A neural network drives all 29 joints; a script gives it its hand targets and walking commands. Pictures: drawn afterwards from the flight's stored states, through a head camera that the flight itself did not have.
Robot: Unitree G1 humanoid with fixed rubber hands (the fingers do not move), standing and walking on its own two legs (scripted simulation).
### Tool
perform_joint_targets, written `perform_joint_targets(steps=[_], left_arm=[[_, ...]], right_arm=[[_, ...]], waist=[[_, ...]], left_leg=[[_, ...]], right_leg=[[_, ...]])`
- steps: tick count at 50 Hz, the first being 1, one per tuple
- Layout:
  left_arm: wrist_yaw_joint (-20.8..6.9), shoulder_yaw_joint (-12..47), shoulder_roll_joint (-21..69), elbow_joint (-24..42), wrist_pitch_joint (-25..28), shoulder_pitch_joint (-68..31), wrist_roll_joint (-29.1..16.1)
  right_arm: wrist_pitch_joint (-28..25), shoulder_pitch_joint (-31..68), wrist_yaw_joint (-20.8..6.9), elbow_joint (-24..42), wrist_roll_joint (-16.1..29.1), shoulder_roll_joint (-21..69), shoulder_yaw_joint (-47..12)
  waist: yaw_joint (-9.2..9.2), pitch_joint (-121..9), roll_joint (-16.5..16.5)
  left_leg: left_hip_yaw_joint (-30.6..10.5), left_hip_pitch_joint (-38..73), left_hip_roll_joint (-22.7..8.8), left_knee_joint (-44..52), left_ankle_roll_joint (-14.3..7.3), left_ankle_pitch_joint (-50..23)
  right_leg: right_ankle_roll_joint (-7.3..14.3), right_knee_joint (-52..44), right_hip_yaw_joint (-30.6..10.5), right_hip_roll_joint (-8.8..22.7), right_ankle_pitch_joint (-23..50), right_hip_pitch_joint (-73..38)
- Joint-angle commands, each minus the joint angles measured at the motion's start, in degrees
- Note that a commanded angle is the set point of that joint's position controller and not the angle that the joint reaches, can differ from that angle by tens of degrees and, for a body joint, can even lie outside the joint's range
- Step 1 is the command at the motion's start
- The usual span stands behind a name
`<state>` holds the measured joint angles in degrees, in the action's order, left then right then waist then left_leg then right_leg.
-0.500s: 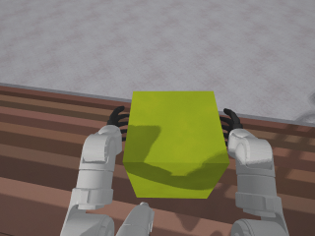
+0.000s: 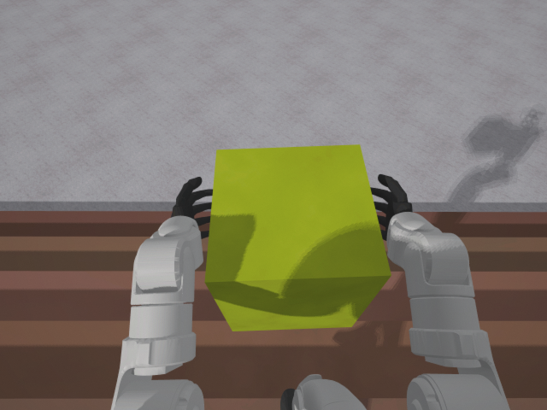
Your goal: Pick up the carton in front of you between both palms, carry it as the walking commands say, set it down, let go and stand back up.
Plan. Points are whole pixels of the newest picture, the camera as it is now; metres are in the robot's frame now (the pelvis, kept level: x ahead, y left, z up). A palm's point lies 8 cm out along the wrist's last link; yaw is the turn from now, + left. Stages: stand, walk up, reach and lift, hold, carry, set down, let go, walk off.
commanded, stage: carry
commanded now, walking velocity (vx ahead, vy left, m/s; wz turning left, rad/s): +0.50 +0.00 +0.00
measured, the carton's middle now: (290, 246) +0.35 -0.03 +0.01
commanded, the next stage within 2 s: none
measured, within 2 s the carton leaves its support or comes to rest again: neither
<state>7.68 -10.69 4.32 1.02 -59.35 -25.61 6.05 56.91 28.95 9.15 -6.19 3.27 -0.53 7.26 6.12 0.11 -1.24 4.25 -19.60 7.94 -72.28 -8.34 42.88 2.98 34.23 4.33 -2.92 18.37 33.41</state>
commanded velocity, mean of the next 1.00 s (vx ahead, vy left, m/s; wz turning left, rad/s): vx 0.50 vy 0.00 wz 0.00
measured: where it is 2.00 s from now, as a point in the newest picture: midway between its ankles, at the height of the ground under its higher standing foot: (267, 198)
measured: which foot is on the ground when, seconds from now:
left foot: down 0.00-0.02, up 0.04-0.36, down 0.38-0.70, up 0.72-1.00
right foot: up 0.00-0.00, down 0.02-0.38, up 0.40-0.70, down 0.72-1.00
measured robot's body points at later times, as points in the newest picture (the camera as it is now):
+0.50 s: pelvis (267, 262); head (280, 101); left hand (220, 131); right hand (327, 140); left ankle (261, 343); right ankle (300, 352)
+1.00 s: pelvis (273, 185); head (274, 66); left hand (222, 115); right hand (294, 112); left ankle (248, 243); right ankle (281, 279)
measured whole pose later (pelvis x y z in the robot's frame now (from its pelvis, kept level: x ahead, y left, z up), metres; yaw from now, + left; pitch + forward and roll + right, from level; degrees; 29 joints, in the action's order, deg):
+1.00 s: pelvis +0.85 -0.05 -0.44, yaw -1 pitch +1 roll -1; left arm 10.1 -3.7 -0.4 -14.2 -56.7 -31.1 -3.1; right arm 58.2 23.5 5.6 -4.9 -4.6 2.7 12.6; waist -9.6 1.3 1.4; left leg -2.5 -40.3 -0.4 -47.6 -2.7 -9.4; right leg 8.7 66.5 4.7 -8.8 -37.4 24.4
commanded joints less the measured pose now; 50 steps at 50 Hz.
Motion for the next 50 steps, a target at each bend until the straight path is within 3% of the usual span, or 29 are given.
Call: perform_joint_targets(steps=[1,2,3,4,5,7,9,11,15,16,18,19,20,23,24,26,27,29,31,34,35,36,37,38,39,41,43,46,50], left_arm=[[-11.0,38.2,48.9,3.2,1.7,-29.3,-18.2],[-12.0,39.2,48.6,1.4,0.6,-28.8,-18.5],[-12.7,38.7,51.3,-6.3,-0.9,-27.1,-21.1],[-12.7,43.3,51.1,1.0,0.1,-35.8,-24.3],[-13.6,44.7,55.1,0.8,-0.4,-39.1,-26.9],[-15.0,47.8,60.6,3.6,1.2,-43.2,-30.8],[-15.7,48.2,62.9,6.2,1.6,-49.8,-33.6],[-15.1,47.3,62.4,5.6,2.0,-48.6,-35.4],[-14.5,45.9,59.5,6.5,3.3,-42.8,-33.3],[-14.3,45.8,59.7,2.9,2.7,-39.9,-33.2],[-13.8,44.7,57.0,0.1,1.7,-37.6,-30.1],[-13.4,42.7,55.5,-0.2,1.7,-35.4,-27.7],[-13.4,40.8,52.0,-0.2,0.5,-34.3,-27.5],[-11.5,32.9,46.5,-2.1,-1.6,-32.1,-21.2],[-11.2,32.3,46.4,0.0,-1.1,-32.2,-18.5],[-11.1,31.1,47.8,0.3,0.8,-34.6,-16.4],[-11.6,33.1,51.3,-0.6,0.5,-31.0,-17.0],[-11.9,31.9,51.6,-1.5,2.3,-33.2,-17.1],[-11.4,34.9,49.0,3.8,3.1,-35.7,-17.5],[-12.2,38.4,49.8,4.4,2.4,-33.9,-19.6],[-12.3,41.5,51.4,8.4,2.7,-39.4,-22.9],[-12.4,40.9,52.1,1.6,1.4,-33.8,-22.7],[-12.3,40.3,47.9,1.0,1.0,-32.8,-22.4],[-13.0,43.5,53.1,-3.2,0.2,-34.5,-26.0],[-13.9,44.6,54.1,1.3,1.3,-40.2,-27.9],[-14.9,46.3,57.5,-1.0,1.2,-42.5,-32.6],[-15.3,45.3,61.7,-2.1,2.4,-48.9,-34.0],[-15.5,46.9,64.5,-1.3,4.5,-48.6,-35.7],[-14.7,44.6,64.7,0.1,4.9,-44.3,-35.2]], right_arm=[[-0.8,41.5,-16.9,13.4,22.6,60.1,-39.7],[-0.2,36.8,-16.3,8.4,19.7,59.6,-39.0],[1.0,33.1,-15.8,6.4,17.2,56.9,-35.4],[1.9,30.2,-15.3,3.3,14.2,57.1,-34.1],[2.1,29.6,-15.0,3.0,10.3,52.3,-29.1],[1.9,30.2,-14.9,5.6,8.1,52.5,-27.9],[0.6,33.3,-14.9,8.2,10.5,57.7,-30.1],[-0.3,34.4,-14.1,9.8,11.7,56.5,-29.7],[-1.1,34.9,-13.8,13.5,10.9,56.7,-35.1],[-0.8,37.0,-13.2,13.7,11.3,54.8,-33.7],[0.2,30.7,-12.8,11.6,10.7,50.8,-33.6],[1.2,29.6,-13.3,11.1,11.7,51.0,-35.0],[2.3,30.5,-13.0,11.3,11.5,47.5,-35.6],[3.0,33.1,-13.5,5.0,19.3,59.3,-41.4],[2.6,41.9,-14.3,12.2,22.7,60.9,-42.2],[1.3,46.0,-15.3,9.4,26.5,66.8,-45.2],[0.6,43.6,-16.1,10.1,25.7,63.9,-42.2],[-0.4,46.5,-16.2,10.7,28.0,65.6,-43.4],[-1.7,44.8,-16.6,11.3,28.6,68.7,-44.6],[-1.3,36.4,-16.6,6.1,24.1,65.7,-40.5],[-1.5,42.1,-16.6,9.5,24.6,66.8,-40.7],[-0.6,38.5,-16.0,9.4,20.5,60.3,-37.1],[0.7,31.9,-15.4,6.4,17.9,56.9,-35.2],[1.6,28.4,-14.9,7.3,13.5,52.2,-30.6],[2.5,32.8,-14.3,8.4,12.1,51.3,-28.9],[1.6,29.0,-13.9,2.1,9.2,52.3,-26.7],[0.0,30.2,-14.2,0.4,7.2,54.5,-26.1],[-1.6,31.3,-14.8,5.2,8.8,53.4,-26.8],[-3.0,38.9,-13.1,14.1,12.3,57.6,-34.0]], waist=[[-22.03,-26.2,-4.4],[-16.54,-24.4,-10.0],[-9.74,-27.0,-5.7],[-13.97,-27.4,-6.9],[-10.70,-25.9,2.3],[-9.45,-27.6,0.4],[-10.02,-20.9,1.9],[-11.55,-21.9,5.9],[-14.35,-21.0,-2.6],[-13.57,-20.7,-6.0],[4.98,-26.9,-0.7],[7.34,-22.1,7.8],[0.19,-25.3,6.2],[1.83,-27.3,-0.9],[-2.24,-23.2,-3.9],[-0.51,-20.7,-4.0],[-1.82,-24.0,4.0],[2.17,-21.1,0.0],[-0.13,-22.0,3.8],[-10.97,-27.9,10.7],[-19.80,-26.4,-3.5],[-24.30,-20.4,-13.0],[-10.94,-27.8,-3.7],[-12.29,-32.5,1.8],[-12.01,-35.3,1.3],[-12.12,-26.1,3.4],[-11.99,-20.8,1.9],[-10.65,-23.2,6.5],[-14.47,-21.4,-4.9]], left_leg=[[-0.9,-14.8,-8.0,-29.4,6.7,-48.3],[0.3,-28.8,0.7,-40.4,7.9,-1.8],[-9.9,-39.6,-1.6,-35.2,6.2,-6.2],[-9.2,-39.8,-5.0,-25.0,6.3,-11.9],[-10.5,-42.7,-5.8,-19.1,6.0,-14.9],[-10.5,-32.4,-8.6,-4.4,7.2,-18.5],[-6.9,-30.7,-8.6,3.9,7.5,-26.6],[-3.4,-24.4,-6.9,19.2,6.3,-52.6],[7.6,3.3,0.0,43.8,6.5,-72.2],[7.6,11.9,0.1,41.8,6.3,-72.5],[2.8,30.5,-4.8,38.2,0.8,-64.9],[-8.0,33.5,-12.7,45.0,-3.8,-65.5],[-20.7,42.0,-21.1,30.5,-7.6,-80.5],[-43.2,33.8,-26.0,31.0,-15.4,-54.7],[-38.0,25.2,-22.6,30.1,-10.2,-65.2],[-30.9,17.7,-15.6,28.6,-7.1,-66.6],[-28.7,12.4,-17.2,24.9,-6.9,-58.8],[-21.8,11.6,-6.9,16.0,-1.1,-48.9],[-13.5,0.5,-4.3,15.8,-1.8,-36.9],[-4.8,-14.9,-11.5,-1.8,3.3,-51.8],[0.7,-18.6,-7.1,-26.5,7.4,-49.2],[3.2,-29.2,-0.8,-44.6,9.3,-9.5],[-7.8,-36.9,-1.3,-38.3,7.7,-3.6],[-11.4,-38.8,-3.8,-33.0,7.4,-10.2],[-15.7,-33.2,-6.1,-20.4,7.0,-14.7],[-12.4,-36.1,-8.4,-9.1,7.9,-15.2],[-8.5,-28.0,-7.8,0.1,8.1,-20.3],[-8.9,-26.6,-9.7,15.5,3.9,-49.6],[1.9,-7.4,-3.3,34.3,5.5,-60.8]], right_leg=[[7.4,-5.4,-3.9,4.1,2.8,-43.3],[9.2,1.6,-10.6,10.8,20.8,-49.7],[9.4,8.1,-24.3,15.9,23.3,-56.6],[9.4,6.0,-28.8,16.0,12.8,-53.6],[8.9,8.9,-28.9,14.8,9.9,-52.2],[13.3,4.4,-40.1,17.6,2.9,-35.2],[7.3,4.4,-31.4,11.8,9.3,-29.5],[5.9,16.5,-20.2,3.8,-7.5,-26.2],[4.0,24.1,-8.7,-5.0,-18.0,-15.7],[5.1,25.2,-9.6,-2.2,-15.1,-10.3],[-0.2,52.6,-2.5,3.8,2.1,-1.8],[-3.5,72.5,-0.6,-4.1,-42.7,7.4],[-3.3,72.9,-7.6,-2.9,-55.0,20.6],[-2.0,57.1,-15.1,2.2,-51.0,28.5],[-2.6,43.4,-11.3,2.8,-47.0,24.1],[-3.0,29.9,-6.1,1.8,-39.2,17.6],[-1.4,32.5,-5.6,2.3,-23.6,11.1],[-1.1,19.3,-1.3,-0.8,-12.2,12.1],[-1.7,1.2,2.6,-2.2,1.2,-8.2],[2.7,8.0,3.3,-1.6,9.4,-40.6],[5.7,-2.4,2.8,0.4,8.6,-45.7],[10.1,-7.0,-4.0,6.1,8.2,-48.6],[12.0,7.9,-26.0,17.0,30.2,-56.9],[19.9,2.8,-40.0,21.7,-4.3,-53.2],[18.4,1.1,-46.7,22.8,-16.9,-44.1],[17.7,7.8,-36.2,18.4,-5.9,-36.3],[15.1,0.7,-37.1,15.3,-1.9,-24.0],[8.5,18.1,-27.7,9.4,-11.5,-22.1],[5.8,22.1,-17.0,1.7,-19.4,-16.0]])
